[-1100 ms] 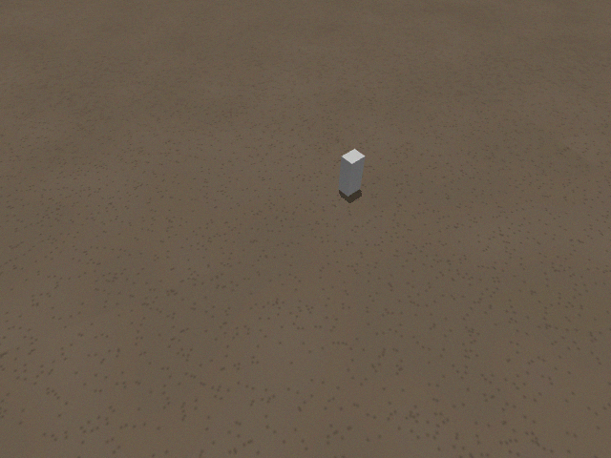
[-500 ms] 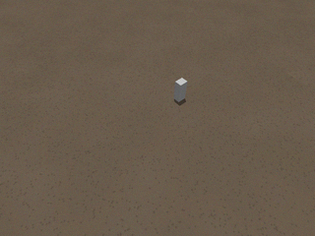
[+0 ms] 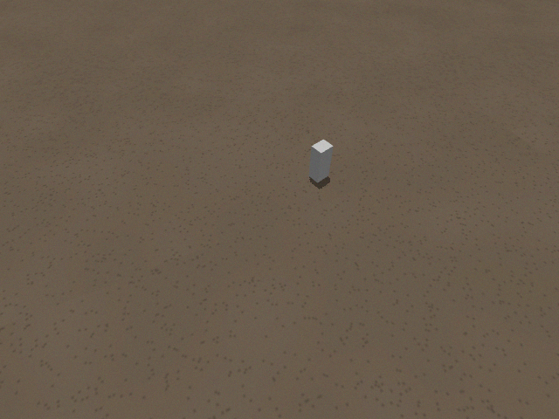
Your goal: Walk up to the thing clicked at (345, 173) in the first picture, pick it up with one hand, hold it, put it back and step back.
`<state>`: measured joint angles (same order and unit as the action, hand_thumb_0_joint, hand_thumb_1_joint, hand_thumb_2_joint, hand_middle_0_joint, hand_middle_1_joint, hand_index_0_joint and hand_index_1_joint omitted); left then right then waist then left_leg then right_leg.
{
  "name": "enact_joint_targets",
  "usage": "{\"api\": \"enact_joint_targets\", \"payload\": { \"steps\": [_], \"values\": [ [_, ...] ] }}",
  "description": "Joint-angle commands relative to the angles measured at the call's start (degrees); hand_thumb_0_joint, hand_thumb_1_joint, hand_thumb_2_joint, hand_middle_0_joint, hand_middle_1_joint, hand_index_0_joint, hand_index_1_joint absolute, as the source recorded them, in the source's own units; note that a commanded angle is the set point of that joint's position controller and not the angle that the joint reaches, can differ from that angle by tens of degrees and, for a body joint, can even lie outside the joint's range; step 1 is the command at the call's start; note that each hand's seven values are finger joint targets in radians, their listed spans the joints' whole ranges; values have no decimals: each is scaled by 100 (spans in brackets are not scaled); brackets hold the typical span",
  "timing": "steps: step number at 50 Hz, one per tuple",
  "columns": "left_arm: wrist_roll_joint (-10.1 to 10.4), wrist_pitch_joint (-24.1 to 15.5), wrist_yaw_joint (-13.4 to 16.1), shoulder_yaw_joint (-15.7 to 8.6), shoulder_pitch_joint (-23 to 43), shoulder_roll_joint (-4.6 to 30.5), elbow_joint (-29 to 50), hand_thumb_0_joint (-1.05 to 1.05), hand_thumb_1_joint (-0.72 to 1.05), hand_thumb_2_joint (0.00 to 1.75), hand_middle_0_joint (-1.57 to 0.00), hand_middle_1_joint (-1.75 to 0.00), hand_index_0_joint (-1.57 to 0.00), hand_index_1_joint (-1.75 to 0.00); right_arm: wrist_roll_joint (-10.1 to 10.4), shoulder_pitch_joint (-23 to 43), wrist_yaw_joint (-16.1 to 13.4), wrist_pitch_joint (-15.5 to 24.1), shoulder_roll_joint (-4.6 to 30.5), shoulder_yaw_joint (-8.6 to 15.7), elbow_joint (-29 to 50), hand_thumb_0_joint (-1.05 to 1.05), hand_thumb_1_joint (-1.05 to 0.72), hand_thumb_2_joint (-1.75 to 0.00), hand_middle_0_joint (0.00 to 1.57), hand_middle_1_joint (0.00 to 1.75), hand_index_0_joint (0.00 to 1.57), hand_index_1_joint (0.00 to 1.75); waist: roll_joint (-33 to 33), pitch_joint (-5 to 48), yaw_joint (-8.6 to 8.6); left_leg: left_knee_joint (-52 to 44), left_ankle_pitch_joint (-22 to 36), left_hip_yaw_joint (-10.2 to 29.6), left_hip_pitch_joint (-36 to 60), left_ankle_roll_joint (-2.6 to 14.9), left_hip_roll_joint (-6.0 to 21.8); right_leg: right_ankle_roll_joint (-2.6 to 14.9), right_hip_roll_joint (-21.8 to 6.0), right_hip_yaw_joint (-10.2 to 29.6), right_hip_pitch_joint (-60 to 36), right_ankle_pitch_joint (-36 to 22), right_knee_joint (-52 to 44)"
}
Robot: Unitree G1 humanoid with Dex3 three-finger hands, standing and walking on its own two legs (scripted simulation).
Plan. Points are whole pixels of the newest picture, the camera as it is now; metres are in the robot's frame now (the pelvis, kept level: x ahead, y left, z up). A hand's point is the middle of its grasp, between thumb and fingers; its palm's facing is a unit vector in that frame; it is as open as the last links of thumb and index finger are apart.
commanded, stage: stand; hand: left
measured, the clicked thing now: (320, 161) +1.32 -0.23 -0.69
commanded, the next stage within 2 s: walk up in 0.02 s
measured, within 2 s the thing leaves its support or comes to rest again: neither
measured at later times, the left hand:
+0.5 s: hand (185, 389) +0.20 +0.17 -0.14, palm faces -0.13 -0.91 -0.40, open 7.4 cm
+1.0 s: hand (231, 234) +0.51 +0.11 -0.15, palm faces -0.33 -0.87 -0.36, open 7.4 cm
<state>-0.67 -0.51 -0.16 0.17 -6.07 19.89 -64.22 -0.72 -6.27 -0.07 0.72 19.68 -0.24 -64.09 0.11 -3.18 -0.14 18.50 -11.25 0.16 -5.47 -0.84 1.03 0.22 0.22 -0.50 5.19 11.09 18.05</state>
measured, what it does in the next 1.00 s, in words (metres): walks ahead, turning right: right foot, then left foot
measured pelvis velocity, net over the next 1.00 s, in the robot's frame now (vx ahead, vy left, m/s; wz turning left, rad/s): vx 0.35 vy -0.13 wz -0.29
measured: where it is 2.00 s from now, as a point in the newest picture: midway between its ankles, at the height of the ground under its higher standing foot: (344, 273)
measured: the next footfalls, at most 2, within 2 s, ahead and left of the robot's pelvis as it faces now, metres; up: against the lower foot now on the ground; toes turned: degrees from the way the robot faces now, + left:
right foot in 0.34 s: +0.17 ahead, -0.23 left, +0.00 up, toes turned -13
left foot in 0.78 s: +0.42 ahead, -0.02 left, +0.00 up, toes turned -9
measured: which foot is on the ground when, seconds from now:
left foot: down 0.00-0.36, up 0.38-0.76, down 0.78-1.00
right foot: down 0.00-0.06, up 0.08-0.32, down 0.34-0.80, up 0.82-1.00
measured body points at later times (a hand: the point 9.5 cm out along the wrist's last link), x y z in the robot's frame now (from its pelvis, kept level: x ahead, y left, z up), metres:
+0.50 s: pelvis +0.11 -0.11 -0.02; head +0.12 -0.13 +0.43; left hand +0.20 +0.21 -0.12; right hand +0.14 -0.45 -0.15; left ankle +0.08 +0.04 -0.68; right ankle +0.13 -0.22 -0.75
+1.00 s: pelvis +0.35 -0.13 -0.01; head +0.37 -0.12 +0.44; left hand +0.53 +0.15 -0.13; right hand +0.31 -0.45 -0.10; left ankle +0.38 -0.01 -0.75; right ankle +0.32 -0.28 -0.68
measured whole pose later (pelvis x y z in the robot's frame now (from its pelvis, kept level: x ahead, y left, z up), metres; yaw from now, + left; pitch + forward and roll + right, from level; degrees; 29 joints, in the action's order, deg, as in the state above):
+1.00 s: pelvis +0.35 -0.13 -0.01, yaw -17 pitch -2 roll +0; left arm 0.4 -3.4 -2.9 -3.1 -15.5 26.4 -48.9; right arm -0.8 -17.6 2.9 5.5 21.5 3.1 -48.0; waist -3.2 -4.6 2.0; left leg 28.2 -15.5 -6.6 -10.1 0.0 3.7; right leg 1.7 -0.8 3.2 27.1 20.2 59.5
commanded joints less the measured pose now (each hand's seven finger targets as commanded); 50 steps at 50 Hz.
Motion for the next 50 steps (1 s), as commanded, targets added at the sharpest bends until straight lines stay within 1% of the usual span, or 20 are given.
{"api": "enact_joint_targets", "payload": {
  "steps": [1, 2, 3, 5, 11, 14, 16, 17, 18, 19, 20, 26, 34, 38, 39, 40, 41, 42, 46, 50],
  "values": [
    [-119, -141, -120, -644, -123, 1719, 827, 0, 90, 90, -20, -30, -20, -30, -121, -218, 2, 262, 1840, 673, 739, 0, -90, -90, 20, 30, 20, 30, -115, 988, 193, 329, -1566, 389, 804, 582, 591, 334, -384, 681, 666, 1337, 384],
    [-154, -94, -210, -638, 191, 1609, 864, 0, 90, 90, -20, -30, -20, -30, -156, -572, 34, 306, 1966, 775, 583, 0, -90, -90, 20, 30, 20, 30, 250, 523, 422, 35, -2779, 774, 1179, 810, 873, 336, -286, 518, 2051, 2339, 873],
    [-150, -45, -287, -618, 556, 1431, 1044, 0, 90, 90, -20, -30, -20, -30, -168, -770, 29, 323, 2158, 879, 579, 0, -90, -90, 20, 30, 20, 30, 945, 20, 620, -727, -3567, 1649, 1324, 1120, 1596, 204, -65, 70, 3116, 1882, 2132],
    [-197, -62, -359, -642, 655, 1482, 1320, 0, 90, 90, -20, -30, -20, -30, -143, -628, 33, 404, 2321, 960, 835, 0, -90, -90, 20, 30, 20, 30, 673, -417, 556, -1316, -3278, 2401, 568, 1589, 2630, 134, -516, 576, 3609, 1578, 3329],
    [-83, -84, -665, -719, -448, 1394, 1251, 0, 90, 90, -20, -30, -20, -30, -231, 311, 144, 518, 1991, 908, 1371, 0, -90, -90, 20, 30, 20, 30, 1088, -187, -172, -883, -1840, 334, -131, 1060, 1610, 46, -771, 176, 2111, 875, 2478],
    [-113, -126, -654, -791, -446, 1431, 1258, 0, 90, 90, -20, -30, -20, -30, -232, 178, 194, 460, 1934, 905, 1406, 0, -90, -90, 20, 30, 20, 30, 841, -133, -108, -299, -1735, -316, -842, 879, 1230, -1, -504, -285, 982, 335, 1847],
    [-139, -173, -566, -851, -1178, 1518, 1034, 0, 90, 90, -20, -30, -20, -30, -197, 226, 193, 375, 1855, 857, 1441, 0, -90, -90, 20, 30, 20, 30, 197, 118, -461, 996, -1717, -717, -1400, 769, 986, 24, -182, -654, -121, -24, 1536],
    [-151, -223, -459, -990, -1951, 1804, 827, 0, 90, 90, -20, -30, -20, -30, -205, 64, 194, 329, 1611, 759, 1462, 0, -90, -90, 20, 30, 20, 30, -775, 480, -801, 2526, -1439, -881, -1955, 658, 686, 125, -13, -423, -1095, 433, 1495],
    [-181, -258, -328, -1152, -2580, 2252, 800, 0, 90, 90, -20, -30, -20, -30, -180, -66, 213, 312, 1108, 580, 1609, 0, -90, -90, 20, 30, 20, 30, -2276, 435, -1113, 4231, -2424, -997, -3091, 460, 31, 406, -661, 1025, -1483, 2056, 459],
    [-142, -311, -304, -1138, -2210, 2610, 1109, 0, 90, 90, -20, -30, -20, -30, -44, -202, 245, 288, 1244, 559, 1783, 0, -90, -90, 20, 30, 20, 30, -2250, 348, -778, 4983, -2391, -402, -3538, 227, -255, 989, -2001, 4048, -818, 3616, -1130],
    [-63, -305, -323, -1117, -1602, 2738, 1295, 0, 90, 90, -20, -30, -20, -30, -100, -129, 212, 258, 1732, 700, 1684, 0, -90, -90, 20, 30, 20, 30, -1447, -148, -556, 5015, -2073, 116, -3092, 181, 219, 1366, -2321, 4645, 155, 4350, -1292],
    [50, -451, -226, -832, -1021, 1914, 1593, 0, 90, 90, -20, -30, -20, -30, -5, -907, 330, 239, 1653, 705, 1339, 0, -90, -90, 20, 30, 20, 30, -610, -208, -25, 4053, -641, 191, -2259, 253, 699, 1089, -1309, 1959, 838, 1700, -663],
    [5, -563, -240, -803, -1326, 1961, 1888, 0, 90, 90, -20, -30, -20, -30, -101, 13, 427, 387, 1450, 753, 1973, 0, -90, -90, 20, 30, 20, 30, -362, -180, -317, 1869, 12, -130, -1964, 67, 529, 1143, -1299, 1415, 688, 518, -238],
    [-8, -537, -212, -721, -1044, 1834, 2022, 0, 90, 90, -20, -30, -20, -30, -113, -1057, 352, 490, 1542, 880, 1737, 0, -90, -90, 20, 30, 20, 30, 0, 334, 389, 1133, 139, -455, 38, 277, 114, 827, -934, 788, 1267, -1121, 1383],
    [25, -524, -194, -619, -1313, 1534, 2037, 0, 90, 90, -20, -30, -20, -30, -163, -1771, 282, 548, 1837, 996, 1573, 0, -90, -90, 20, 30, 20, 30, 864, 807, 645, 689, -461, 66, 1064, 535, 416, 623, -396, 303, 1752, -1313, 3039],
    [127, -516, -172, -463, -1715, 983, 2058, 0, 90, 90, -20, -30, -20, -30, -273, -2118, 230, 600, 2227, 1114, 1619, 0, -90, -90, 20, 30, 20, 30, 1968, 1222, 635, 277, -1219, 2344, 2030, 961, 1825, 298, 310, 250, 3035, 883, 4413],
    [97, -469, -99, -567, -1762, 1466, 1946, 0, 90, 90, -20, -30, -20, -30, -127, -1912, 224, 584, 2373, 1121, 1760, 0, -90, -90, 20, 30, 20, 30, 1269, 1014, 563, -411, -2210, 3686, 1751, 1423, 2489, 289, 470, 464, 3497, 1941, 4882],
    [30, -455, -52, -587, -1590, 1797, 1902, 0, 90, 90, -20, -30, -20, -30, -18, -1638, 238, 546, 2375, 1148, 1769, 0, -90, -90, 20, 30, 20, 30, 1088, 692, 473, -379, -2181, 3748, 1368, 1723, 2654, 354, 54, 706, 3608, 1857, 5220],
    [162, -480, -186, -581, -1494, 1509, 1755, 0, 90, 90, -20, -30, -20, -30, 72, -1201, 187, 589, 1756, 801, 1937, 0, -90, -90, 20, 30, 20, 30, 742, -93, 117, -191, 1077, 835, -97, 1171, 1560, 212, -303, 698, 2803, 912, 4565],
    [146, -396, -344, -546, -1061, 1325, 1968, 0, 90, 90, -20, -30, -20, -30, 28, -1153, 183, 590, 1827, 796, 2056, 0, -90, -90, 20, 30, 20, 30, 1054, -108, 141, -164, 1756, 91, -65, 1326, 1444, 8, -375, 287, 2713, 608, 3257]
  ]
}}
